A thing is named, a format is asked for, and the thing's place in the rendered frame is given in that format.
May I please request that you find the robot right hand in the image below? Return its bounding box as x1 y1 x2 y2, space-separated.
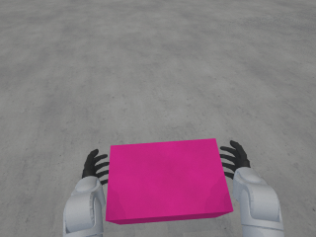
219 140 251 180

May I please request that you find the left robot forearm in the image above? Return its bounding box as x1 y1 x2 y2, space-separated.
62 176 106 237

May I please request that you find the carton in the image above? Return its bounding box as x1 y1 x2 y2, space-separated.
106 138 234 225

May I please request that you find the robot left hand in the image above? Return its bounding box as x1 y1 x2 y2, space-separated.
82 149 110 185

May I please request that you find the right robot forearm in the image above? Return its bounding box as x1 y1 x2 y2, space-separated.
232 167 284 237

